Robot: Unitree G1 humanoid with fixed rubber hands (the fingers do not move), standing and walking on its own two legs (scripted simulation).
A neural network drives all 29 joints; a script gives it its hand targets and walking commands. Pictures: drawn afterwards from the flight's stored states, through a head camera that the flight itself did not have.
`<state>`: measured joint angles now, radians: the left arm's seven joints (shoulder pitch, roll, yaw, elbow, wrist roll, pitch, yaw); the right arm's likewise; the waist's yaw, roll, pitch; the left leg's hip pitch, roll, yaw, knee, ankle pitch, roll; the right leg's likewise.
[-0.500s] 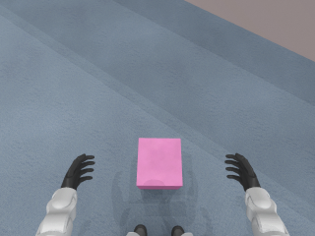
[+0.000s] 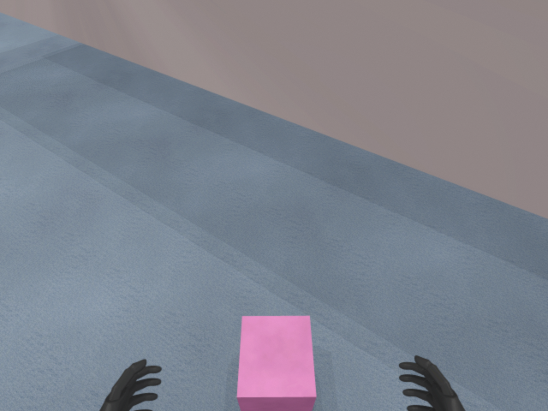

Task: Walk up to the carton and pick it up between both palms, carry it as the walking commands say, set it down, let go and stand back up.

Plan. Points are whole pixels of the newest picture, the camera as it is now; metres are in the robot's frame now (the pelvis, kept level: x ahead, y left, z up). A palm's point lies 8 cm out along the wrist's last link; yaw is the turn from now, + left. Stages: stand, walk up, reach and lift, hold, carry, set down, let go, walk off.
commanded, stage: let go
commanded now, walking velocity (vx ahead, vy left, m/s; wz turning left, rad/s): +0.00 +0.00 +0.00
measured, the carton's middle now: (276, 366) +0.43 +0.00 -0.66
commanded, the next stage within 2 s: stand in 0.14 s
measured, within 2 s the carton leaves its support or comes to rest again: neither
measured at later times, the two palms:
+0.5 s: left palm out of the picture +0.12 +0.30 -0.08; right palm out of the picture +0.12 -0.29 -0.08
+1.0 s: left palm out of the picture +0.09 +0.31 -0.09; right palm out of the picture +0.08 -0.28 -0.09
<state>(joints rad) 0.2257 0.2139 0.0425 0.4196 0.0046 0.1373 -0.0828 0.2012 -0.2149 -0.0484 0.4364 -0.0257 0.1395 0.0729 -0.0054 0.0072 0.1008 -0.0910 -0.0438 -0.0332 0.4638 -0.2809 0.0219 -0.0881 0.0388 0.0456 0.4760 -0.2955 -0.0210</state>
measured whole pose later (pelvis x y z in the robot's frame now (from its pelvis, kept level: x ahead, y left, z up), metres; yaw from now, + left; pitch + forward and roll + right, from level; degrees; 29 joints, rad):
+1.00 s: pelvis +0.00 +0.02 +0.00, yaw -1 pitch -3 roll +0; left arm 0.24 0.36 0.02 0.89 0.03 -0.02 0.01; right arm 0.23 -0.33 -0.04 0.90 -0.03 -0.03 -0.02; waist 0.01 0.00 -0.06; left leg -0.12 -0.05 -0.01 0.41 -0.25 0.04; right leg -0.11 0.03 0.07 0.40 -0.24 0.00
